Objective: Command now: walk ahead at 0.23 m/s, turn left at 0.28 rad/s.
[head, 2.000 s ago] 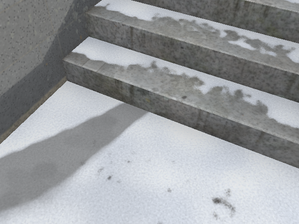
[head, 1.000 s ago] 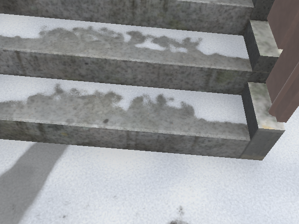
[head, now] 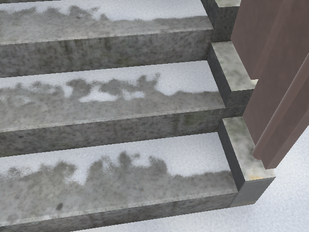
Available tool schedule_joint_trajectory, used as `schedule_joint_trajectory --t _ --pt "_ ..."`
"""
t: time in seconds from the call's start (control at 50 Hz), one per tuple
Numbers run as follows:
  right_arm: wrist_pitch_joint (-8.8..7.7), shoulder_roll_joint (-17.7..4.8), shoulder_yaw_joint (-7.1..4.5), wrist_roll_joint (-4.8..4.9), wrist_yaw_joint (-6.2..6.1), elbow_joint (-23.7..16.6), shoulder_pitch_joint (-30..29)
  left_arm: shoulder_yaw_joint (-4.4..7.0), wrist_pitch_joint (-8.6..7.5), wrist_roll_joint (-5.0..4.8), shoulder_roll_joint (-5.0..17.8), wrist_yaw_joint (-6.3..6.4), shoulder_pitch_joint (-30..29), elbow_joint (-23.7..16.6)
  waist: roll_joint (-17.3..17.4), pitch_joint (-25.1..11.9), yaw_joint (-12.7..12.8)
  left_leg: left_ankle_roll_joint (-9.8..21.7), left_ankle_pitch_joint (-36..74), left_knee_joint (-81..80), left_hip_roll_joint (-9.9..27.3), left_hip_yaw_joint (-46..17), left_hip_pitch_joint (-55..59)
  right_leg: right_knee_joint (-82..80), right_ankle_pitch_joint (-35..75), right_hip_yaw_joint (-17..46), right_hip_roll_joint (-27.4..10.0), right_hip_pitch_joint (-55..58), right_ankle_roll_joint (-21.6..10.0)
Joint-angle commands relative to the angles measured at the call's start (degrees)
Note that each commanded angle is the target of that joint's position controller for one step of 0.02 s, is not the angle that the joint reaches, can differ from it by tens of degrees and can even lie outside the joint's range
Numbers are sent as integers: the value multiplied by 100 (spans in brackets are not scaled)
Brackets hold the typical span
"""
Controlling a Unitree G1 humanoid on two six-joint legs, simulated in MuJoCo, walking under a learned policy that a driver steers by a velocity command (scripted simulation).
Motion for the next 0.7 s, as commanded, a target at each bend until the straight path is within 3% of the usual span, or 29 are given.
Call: schedule_joint_trajectory --t 0.02,0.06,0.08,0.1,0.14,0.18,0.2,0.22,0.24,0.26,0.28,0.3,0.32,0.34,0.36,0.38,0.42,0.44,0.48,0.54,0.58,0.6,0.62,0.64,0.66,0.68,0.7 --pt "-58 -1099 -302 26 -118 -522 -619 61 39 84 320 103 426 -304 592 -573 413 1091 3724 -592 1308 -803 -184 -770 646 -35 53 511 224" --pt "72 -1080 -302 84 -199 -515 -603 21 50 81 264 140 1 -377 620 -681 271 856 3320 -396 1031 -605 -252 -1578 1280 -66 266 774 240" --pt "139 -1043 -297 139 -217 -458 -354 6 30 -17 198 124 -216 -394 584 -806 124 789 3179 -270 1062 -715 -97 -1959 1529 -79 417 895 227" --pt "204 -1073 -305 152 -241 -443 -255 11 25 -54 249 108 -378 -427 665 -859 64 737 2991 -152 1086 -830 25 -2228 1631 -55 510 953 223" --pt "395 -1017 -292 103 -322 -550 -393 50 32 -80 422 55 -504 -473 908 -965 64 718 2643 125 1200 -1208 329 -2485 1418 93 557 970 207" --pt "492 -997 -289 156 -377 -605 -438 114 1 -90 578 -8 -472 -462 969 -917 141 585 2092 431 1289 -1662 537 -3128 1352 180 565 1146 64" --pt "521 -934 -265 177 -397 -671 -610 150 -37 -69 631 -23 -332 -415 974 -887 295 430 1775 729 1143 -1724 512 -3779 1767 149 531 1510 -69" --pt "514 -743 -202 147 -405 -723 -568 201 -77 11 811 -1 -220 -412 799 -1023 322 167 1320 1220 846 -1682 264 -4150 2412 345 135 2206 -288" --pt "488 -414 -95 6 -388 -855 -482 262 -57 143 1144 65 52 -459 -164 -1472 310 -132 -539 2491 418 -1295 -603 -3830 4356 1334 -1109 3347 -799" --pt "451 -313 -34 -27 -363 -925 226 335 1 223 1287 67 110 -398 -1328 -1866 -82 -391 -3368 3623 -212 -892 -1905 -3687 5225 2791 -2283 4205 -1903" --pt "484 -951 -200 13 -356 -817 134 299 14 122 962 16 230 -357 -725 -1897 122 -500 -3099 4485 161 -1024 -2193 -3917 4138 2820 -2209 3984 -2035" --pt "588 -1168 -299 70 -363 -826 -126 245 20 60 733 23 52 -399 -345 -1539 143 -587 -2614 4871 318 -989 -2368 -3946 3280 2168 -1805 3665 -1753" --pt "643 -1140 -344 148 -377 -700 49 175 87 40 524 36 -265 -482 -337 -1313 -1 -752 -2327 5014 423 -838 -2300 -4031 2713 1648 -1442 3295 -1510" --pt "704 -1061 -332 100 -378 -741 -24 162 140 -5 518 93 -465 -472 -434 -1021 -34 -872 -2052 5035 509 -772 -2268 -4202 2332 1334 -1322 2797 -1448" --pt "741 -910 -300 45 -361 -762 -18 166 175 48 596 131 -465 -436 -516 -880 -29 -958 -1883 5024 498 -584 -2029 -4344 2291 907 -1149 2402 -1414" --pt "724 -751 -263 51 -354 -829 -118 179 200 94 632 180 -407 -374 -536 -786 45 -1000 -1699 4853 490 -425 -1940 -4455 2185 586 -1029 2218 -1416" --pt "656 -581 -198 19 -311 -1002 -428 185 223 91 673 260 -255 -325 -554 -836 197 -1050 -1550 4416 534 -276 -1872 -4479 2252 346 -1103 2305 -1521" --pt "631 -501 -164 39 -266 -1097 -572 177 240 35 633 307 -197 -280 -540 -874 234 -1025 -1484 4124 580 -275 -1841 -4478 2209 325 -1182 2384 -1544" --pt "611 -446 -153 39 -198 -1257 -806 253 284 95 860 315 -296 -250 -557 -964 269 -923 -1347 3511 618 -192 -1485 -4431 2317 82 -1212 2324 -1465" --pt "794 -648 -255 63 -110 -1400 -685 298 304 39 960 204 -472 -365 -852 -1114 202 -688 -1180 3003 492 46 -926 -4237 2491 -119 -1322 2266 -1440" --pt "854 -629 -251 86 -68 -1444 -531 306 295 -117 920 178 -507 -366 -1009 -1092 134 -495 -1158 2382 522 68 -656 -4085 2145 -99 -1437 2330 -1338" --pt "826 -560 -257 111 -88 -1435 -482 359 310 -247 937 227 -474 -297 -917 -983 88 -386 -974 1775 554 115 -533 -4007 1569 -166 -1401 2350 -1106" --pt "751 -593 -284 63 -108 -1353 -265 385 324 -227 962 221 -393 -220 -814 -923 9 -242 -818 1140 450 195 -115 -3754 1287 -294 -1273 2194 -898" --pt "729 -750 -368 52 -135 -1243 -28 338 333 -186 739 181 -91 -141 -483 -924 -7 -98 -342 795 274 175 547 -3242 982 -596 -1052 1729 -570" --pt "720 -1216 -501 41 -185 -1232 228 231 349 -5 379 137 99 -163 870 -777 47 306 1102 242 1200 -1249 1290 -1737 -237 -1237 -523 528 -9" --pt "669 -1887 -603 -78 -211 -1442 114 156 312 159 214 147 -186 -550 2225 -651 114 1487 2549 74 2531 -3187 1303 -239 -2032 -894 289 -939 403" --pt "527 -1638 -562 -201 -164 -1501 99 292 303 63 651 190 -621 -573 1534 -950 -232 1739 1990 -156 2536 -3236 916 585 -1970 25 311 -833 357"
Keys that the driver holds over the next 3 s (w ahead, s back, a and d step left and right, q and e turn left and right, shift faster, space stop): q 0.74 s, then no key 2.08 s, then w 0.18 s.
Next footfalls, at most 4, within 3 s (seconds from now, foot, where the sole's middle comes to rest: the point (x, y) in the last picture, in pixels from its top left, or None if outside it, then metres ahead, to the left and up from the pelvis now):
0.22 right None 0.24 -0.12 -0.78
0.64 left None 0.11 0.12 -0.78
1.10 right None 0.22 -0.08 -0.78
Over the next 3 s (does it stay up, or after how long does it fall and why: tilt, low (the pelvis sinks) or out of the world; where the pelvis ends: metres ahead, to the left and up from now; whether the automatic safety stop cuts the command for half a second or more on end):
stays up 0.16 0.00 -0.01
